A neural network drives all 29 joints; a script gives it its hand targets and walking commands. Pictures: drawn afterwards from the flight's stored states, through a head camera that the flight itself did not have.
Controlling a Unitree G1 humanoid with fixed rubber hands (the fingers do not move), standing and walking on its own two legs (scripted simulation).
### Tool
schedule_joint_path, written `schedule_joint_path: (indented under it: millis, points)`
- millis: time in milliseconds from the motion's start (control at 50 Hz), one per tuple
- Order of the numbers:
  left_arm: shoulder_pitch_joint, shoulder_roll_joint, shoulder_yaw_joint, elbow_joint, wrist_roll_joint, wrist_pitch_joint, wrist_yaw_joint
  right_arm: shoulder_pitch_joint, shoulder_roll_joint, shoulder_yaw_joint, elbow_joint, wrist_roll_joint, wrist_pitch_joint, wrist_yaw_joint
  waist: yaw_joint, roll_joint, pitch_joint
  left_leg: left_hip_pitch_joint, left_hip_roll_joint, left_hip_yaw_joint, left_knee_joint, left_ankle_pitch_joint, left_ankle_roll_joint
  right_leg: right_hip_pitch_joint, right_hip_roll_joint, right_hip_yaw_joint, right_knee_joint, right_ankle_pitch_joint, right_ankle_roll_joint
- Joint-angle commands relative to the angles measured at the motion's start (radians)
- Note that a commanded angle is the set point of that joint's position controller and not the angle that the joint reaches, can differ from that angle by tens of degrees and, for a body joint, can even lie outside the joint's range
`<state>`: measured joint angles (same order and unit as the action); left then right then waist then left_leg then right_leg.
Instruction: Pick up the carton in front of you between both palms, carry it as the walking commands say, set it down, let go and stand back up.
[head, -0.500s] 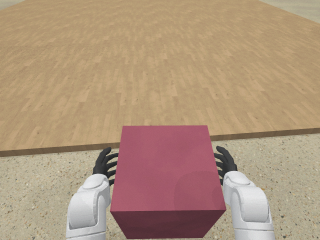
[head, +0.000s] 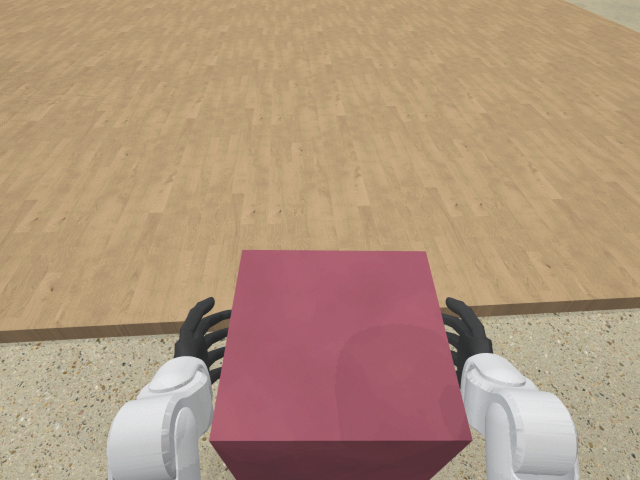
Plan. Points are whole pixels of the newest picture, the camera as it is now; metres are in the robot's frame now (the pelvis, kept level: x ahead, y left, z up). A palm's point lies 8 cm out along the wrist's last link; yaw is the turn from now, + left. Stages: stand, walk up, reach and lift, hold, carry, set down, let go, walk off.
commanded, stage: carry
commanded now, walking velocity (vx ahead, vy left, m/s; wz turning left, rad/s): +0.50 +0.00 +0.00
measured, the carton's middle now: (332, 380) +0.26 +0.00 +0.04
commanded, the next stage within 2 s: none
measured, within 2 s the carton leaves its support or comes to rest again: neither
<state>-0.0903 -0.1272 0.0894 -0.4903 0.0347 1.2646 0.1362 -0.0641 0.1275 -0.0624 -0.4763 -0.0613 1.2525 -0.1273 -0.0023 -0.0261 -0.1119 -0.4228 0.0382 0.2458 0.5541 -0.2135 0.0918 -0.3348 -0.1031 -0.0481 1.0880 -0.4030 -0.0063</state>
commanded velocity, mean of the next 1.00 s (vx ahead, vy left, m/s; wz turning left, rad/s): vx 0.25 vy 0.00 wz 0.00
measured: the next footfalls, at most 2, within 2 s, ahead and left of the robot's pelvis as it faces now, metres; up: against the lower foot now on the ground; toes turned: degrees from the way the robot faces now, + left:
right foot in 0.40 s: +0.46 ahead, -0.10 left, +0.00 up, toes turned -9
left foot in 0.84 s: +0.67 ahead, +0.08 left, +0.00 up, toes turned +8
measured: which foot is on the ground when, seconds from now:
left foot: down 0.00-0.44, up 0.46-0.82, down 0.84-1.00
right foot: up 0.00-0.38, down 0.40-0.86, up 0.88-0.96, down 0.98-1.00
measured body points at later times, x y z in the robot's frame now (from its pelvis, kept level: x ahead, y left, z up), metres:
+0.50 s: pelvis +0.33 -0.03 -0.01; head +0.34 -0.04 +0.44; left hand +0.60 +0.14 +0.12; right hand +0.62 -0.16 +0.11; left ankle +0.13 +0.08 -0.63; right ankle +0.42 -0.09 -0.73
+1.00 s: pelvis +0.55 +0.00 -0.01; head +0.62 +0.02 +0.44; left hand +0.94 +0.16 +0.11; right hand +0.93 -0.14 +0.11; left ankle +0.63 +0.08 -0.73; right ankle +0.49 -0.10 -0.73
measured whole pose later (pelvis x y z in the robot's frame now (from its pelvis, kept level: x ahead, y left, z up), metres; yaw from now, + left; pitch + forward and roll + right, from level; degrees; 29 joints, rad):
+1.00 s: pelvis +0.55 +0.00 -0.01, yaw +1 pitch +5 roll +0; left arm -0.70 -0.05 0.29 -0.11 0.03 1.24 0.15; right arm -0.67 0.07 -0.27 -0.10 -0.04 1.23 -0.17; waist -0.02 -0.04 0.07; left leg -0.50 -0.02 0.15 0.56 -0.15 0.09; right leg -0.30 -0.01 -0.04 0.64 -0.46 -0.03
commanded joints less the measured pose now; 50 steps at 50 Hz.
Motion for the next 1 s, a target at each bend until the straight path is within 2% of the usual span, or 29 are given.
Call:
schedule_joint_path:
  millis: [0, 20, 80, 120, 160, 200, 240, 280, 320, 360, 380, 400, 420, 440, 480, 520, 540, 560, 640, 680, 740, 780, 800, 820, 840, 860, 880, 940, 980]
  points:
    - [-0.395, -0.844, -0.692, -0.035, -0.303, -0.012, -0.165, -0.454, 0.839, 0.668, -0.091, 0.347, -0.012, 0.151, -0.01, 0.054, -0.209, 0.397, 0.31, -0.473, -0.384, -0.031, 0.042, -0.309, -0.055, 0.036, 0.059, 0.13, -0.028]
    - [-0.377, -0.873, -0.695, -0.058, -0.308, -0.024, -0.174, -0.45, 0.847, 0.676, -0.142, 0.36, -0.021, 0.166, -0.01, 0.078, -0.222, 0.396, 0.269, -0.381, -0.372, 0.027, 0.015, -0.283, -0.047, 0.025, 0.026, 0.171, -0.024]
    - [-0.336, -0.89, -0.696, 0.002, -0.262, -0.049, -0.179, -0.407, 0.847, 0.691, -0.079, 0.349, -0.034, 0.192, -0.012, 0.145, -0.179, 0.411, 0.227, -0.276, -0.402, 0.053, 0.003, -0.33, -0.013, -0.044, -0.127, 0.218, 0.008]
    - [-0.328, -0.899, -0.693, -0.002, -0.251, -0.061, -0.177, -0.384, 0.847, 0.685, -0.074, 0.352, -0.045, 0.204, -0.011, 0.148, -0.163, 0.456, 0.226, -0.247, -0.401, 0.176, 0.012, -0.373, -0.009, -0.061, -0.209, 0.242, 0.02]
    - [-0.311, -0.891, -0.688, 0.0, -0.245, -0.07, -0.171, -0.382, 0.827, 0.695, -0.077, 0.352, -0.056, 0.208, -0.014, 0.132, -0.124, 0.484, 0.223, -0.234, -0.407, 0.172, 0.014, -0.409, 0.003, -0.083, -0.322, 0.285, 0.027]
    - [-0.33, -0.887, -0.717, -0.034, -0.263, -0.074, -0.172, -0.396, 0.819, 0.697, -0.116, 0.347, -0.061, 0.208, -0.017, 0.171, -0.115, 0.537, 0.218, -0.2, -0.391, 0.259, 0.01, -0.419, -0.006, -0.085, -0.368, 0.336, 0.016]
    - [-0.356, -0.862, -0.724, -0.097, -0.281, -0.072, -0.174, -0.379, 0.812, 0.706, -0.123, 0.351, -0.063, 0.2, -0.02, 0.127, -0.064, 0.524, 0.204, -0.171, -0.366, 0.338, 0.03, -0.392, 0.02, -0.131, -0.465, 0.341, 0.006]
    - [-0.365, -0.832, -0.714, -0.129, -0.29, -0.061, -0.171, -0.407, 0.787, 0.694, -0.172, 0.361, -0.053, 0.189, -0.025, 0.158, -0.051, 0.5, 0.182, -0.126, -0.377, 0.347, 0.03, -0.31, 0.038, -0.163, -0.532, 0.374, -0.012]
    - [-0.428, -0.788, -0.725, -0.202, -0.327, -0.052, -0.163, -0.45, 0.749, 0.696, -0.229, 0.365, -0.046, 0.169, -0.018, 0.19, -0.092, 0.523, 0.194, -0.105, -0.294, 0.551, -0.002, -0.173, 0.057, -0.167, -0.578, 0.379, -0.042]
    - [-0.405, -0.73, -0.68, -0.175, -0.324, -0.027, -0.155, -0.445, 0.695, 0.67, -0.221, 0.352, -0.022, 0.151, 0.0, 0.15, -0.177, 0.469, 0.145, -0.01, -0.056, 0.712, -0.026, 0.09, 0.163, -0.294, -0.623, 0.319, -0.045]
    - [-0.434, -0.705, -0.681, -0.181, -0.317, -0.019, -0.148, -0.467, 0.63, 0.667, -0.228, 0.34, -0.013, 0.142, 0.02, 0.13, -0.23, 0.315, 0.124, -0.015, 0.16, 0.567, -0.056, 0.308, 0.107, -0.195, -0.622, 0.236, -0.051]
    - [-0.405, -0.649, -0.643, -0.152, -0.311, -0.003, -0.14, -0.488, 0.594, 0.654, -0.227, 0.345, 0.007, 0.136, 0.036, -0.07, -0.326, 0.07, 0.056, -0.044, 0.448, 0.254, -0.09, 0.504, -0.172, 0.241, -0.702, -0.006, -0.104]
    - [-0.428, -0.623, -0.618, -0.111, -0.305, 0.001, -0.133, -0.547, 0.6, 0.652, -0.229, 0.348, 0.026, 0.131, 0.049, -0.282, -0.323, -0.179, -0.079, -0.124, 0.641, -0.222, -0.108, 0.615, -0.318, 0.597, -0.849, 0.035, -0.197]
    - [-0.498, -0.649, -0.661, -0.157, -0.33, 0.007, -0.132, -0.577, 0.618, 0.666, -0.213, 0.358, 0.026, 0.129, 0.041, -0.217, -0.324, -0.263, -0.03, -0.235, 0.809, -0.261, -0.066, 0.586, -0.311, 0.503, -0.819, 0.093, -0.236]
    - [-0.593, -0.702, -0.638, -0.126, -0.352, 0.012, -0.131, -0.652, 0.645, 0.629, -0.176, 0.349, 0.035, 0.12, 0.037, -0.062, -0.28, -0.259, 0.048, -0.258, 0.761, -0.158, -0.037, 0.429, -0.252, 0.356, -0.811, 0.238, -0.191]
    - [-0.719, -0.702, -0.668, -0.1, -0.371, 0.006, -0.13, -0.696, 0.649, 0.606, -0.104, 0.326, 0.023, 0.109, 0.029, 0.013, -0.274, -0.235, 0.069, -0.249, 0.672, -0.095, -0.043, 0.36, -0.231, 0.237, -0.821, 0.34, -0.166]
    - [-0.744, -0.686, -0.675, -0.094, -0.36, -0.001, -0.131, -0.734, 0.65, 0.604, -0.1, 0.321, 0.017, 0.103, 0.02, 0.008, -0.275, -0.213, 0.062, -0.234, 0.62, -0.095, -0.055, 0.32, -0.206, 0.17, -0.803, 0.425, -0.158]
    - [-0.792, -0.672, -0.657, -0.059, -0.362, -0.003, -0.13, -0.772, 0.651, 0.605, -0.057, 0.314, 0.011, 0.095, 0.019, -0.051, -0.271, -0.2, 0.051, -0.208, 0.558, -0.101, -0.069, 0.282, -0.19, 0.106, -0.799, 0.507, -0.164]
    - [-0.821, -0.627, -0.603, 0.08, -0.35, -0.011, -0.118, -0.822, 0.64, 0.564, 0.09, 0.289, 0.001, 0.055, 0.015, -0.121, -0.261, -0.246, 0.022, -0.15, 0.366, 0.002, -0.077, 0.353, -0.16, -0.023, -0.737, 0.844, -0.163]
    - [-0.87, -0.624, -0.554, 0.138, -0.323, -0.011, -0.109, -0.914, 0.64, 0.554, 0.105, 0.299, 0.004, 0.05, 0.025, -0.171, -0.239, -0.194, -0.026, -0.105, 0.243, 0.067, -0.073, 0.332, -0.098, -0.094, -0.701, 0.92, -0.142]
    - [-0.998, -0.629, -0.527, 0.171, -0.304, -0.014, -0.092, -1.028, 0.634, 0.517, 0.149, 0.311, 0.002, 0.048, 0.019, -0.107, -0.246, -0.072, -0.063, -0.093, 0.067, 0.18, -0.063, 0.326, -0.087, -0.117, -0.626, 0.849, -0.132]
    - [-1.041, -0.627, -0.481, 0.245, -0.286, -0.011, -0.081, -1.102, 0.65, 0.502, 0.181, 0.327, 0.003, 0.051, -0.025, -0.09, -0.277, 0.132, -0.052, -0.099, -0.074, 0.327, -0.047, 0.25, -0.081, -0.157, -0.493, 0.697, -0.088]
    - [-1.043, -0.616, -0.458, 0.275, -0.282, -0.012, -0.075, -1.104, 0.656, 0.486, 0.234, 0.335, 0.004, 0.055, -0.009, -0.074, -0.28, 0.237, -0.065, -0.067, -0.138, 0.422, -0.059, 0.185, -0.035, -0.175, -0.41, 0.623, -0.061]
    - [-1.077, -0.601, -0.427, 0.322, -0.249, -0.01, -0.066, -1.158, 0.622, 0.456, 0.277, 0.323, 0.003, 0.052, -0.007, -0.001, -0.313, 0.332, 0.041, -0.186, -0.117, 0.688, -0.063, 0.152, 0.003, -0.134, -0.333, 0.415, -0.014]
    - [-1.098, -0.629, -0.418, 0.346, -0.263, -0.006, -0.058, -1.127, 0.611, 0.412, 0.322, 0.301, 0.001, 0.047, -0.018, 0.17, -0.364, 0.508, 0.219, -0.371, -0.015, 1.068, 0.029, -0.014, 0.068, -0.091, -0.254, 0.044, 0.012]
    - [-1.111, -0.623, -0.417, 0.337, -0.245, -0.007, -0.049, -1.121, 0.643, 0.415, 0.334, 0.318, -0.002, 0.047, -0.047, 0.231, -0.453, 0.599, 0.309, -0.49, -0.013, 1.058, 0.13, -0.075, 0.096, -0.018, -0.182, -0.204, 0.009]
    - [-1.158, -0.667, -0.432, 0.333, -0.262, -0.01, -0.045, -1.162, 0.673, 0.409, 0.345, 0.338, -0.01, 0.054, -0.047, 0.26, -0.473, 0.612, 0.307, -0.52, -0.042, 0.934, 0.165, -0.125, 0.095, 0.015, -0.185, -0.23, -0.007]
    - [-1.258, -0.782, -0.449, 0.29, -0.296, -0.037, -0.064, -1.295, 0.788, 0.454, 0.251, 0.358, -0.032, 0.071, -0.024, 0.143, -0.496, 0.523, 0.242, -0.428, -0.064, 0.725, 0.109, -0.004, 0.077, 0.045, -0.449, -0.136, -0.031]
    - [-1.22, -0.845, -0.481, 0.292, -0.321, -0.051, -0.081, -1.294, 0.813, 0.461, 0.215, 0.357, -0.049, 0.073, -0.011, 0.151, -0.522, 0.487, 0.206, -0.347, -0.054, 0.638, 0.069, 0.123, 0.065, 0.032, -0.613, 0.064, -0.03]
